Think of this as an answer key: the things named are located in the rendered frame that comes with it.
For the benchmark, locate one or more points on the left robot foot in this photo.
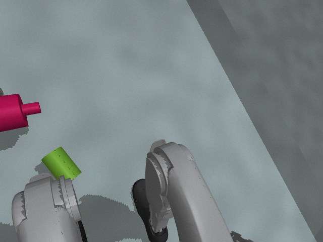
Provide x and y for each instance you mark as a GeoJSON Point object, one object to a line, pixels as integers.
{"type": "Point", "coordinates": [83, 234]}

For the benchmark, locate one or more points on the right robot foot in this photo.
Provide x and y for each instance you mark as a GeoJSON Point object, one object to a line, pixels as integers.
{"type": "Point", "coordinates": [142, 206]}

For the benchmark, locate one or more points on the right robot hand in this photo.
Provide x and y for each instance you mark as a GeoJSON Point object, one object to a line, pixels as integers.
{"type": "Point", "coordinates": [238, 238]}

